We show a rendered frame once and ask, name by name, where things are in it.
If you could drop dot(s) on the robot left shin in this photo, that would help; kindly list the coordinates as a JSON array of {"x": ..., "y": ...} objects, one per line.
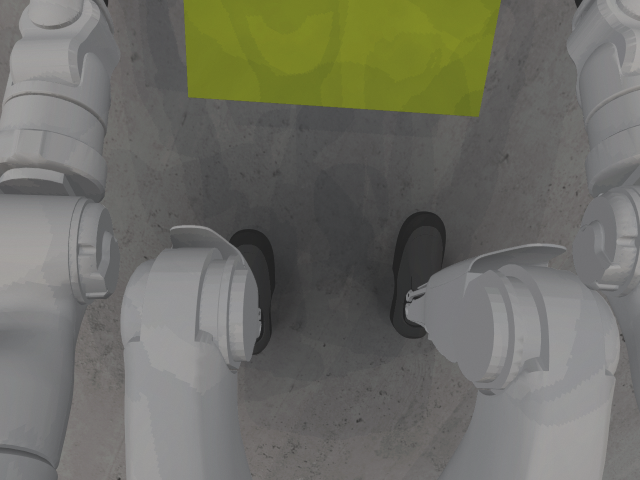
[{"x": 190, "y": 236}]

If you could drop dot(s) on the robot left thigh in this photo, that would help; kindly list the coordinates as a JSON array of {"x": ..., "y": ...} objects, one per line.
[{"x": 181, "y": 413}]

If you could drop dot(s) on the left robot forearm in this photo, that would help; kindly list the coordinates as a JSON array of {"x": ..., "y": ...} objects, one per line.
[{"x": 57, "y": 100}]

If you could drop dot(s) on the robot left upper arm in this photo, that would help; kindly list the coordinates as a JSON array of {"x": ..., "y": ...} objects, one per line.
[{"x": 57, "y": 255}]

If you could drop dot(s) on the carton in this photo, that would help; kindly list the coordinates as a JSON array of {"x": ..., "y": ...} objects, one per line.
[{"x": 420, "y": 56}]

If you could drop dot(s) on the robot right upper arm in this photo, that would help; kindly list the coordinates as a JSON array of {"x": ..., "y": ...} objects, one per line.
[{"x": 606, "y": 255}]

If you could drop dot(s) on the right robot forearm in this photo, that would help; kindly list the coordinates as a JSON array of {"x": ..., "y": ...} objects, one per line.
[{"x": 605, "y": 47}]

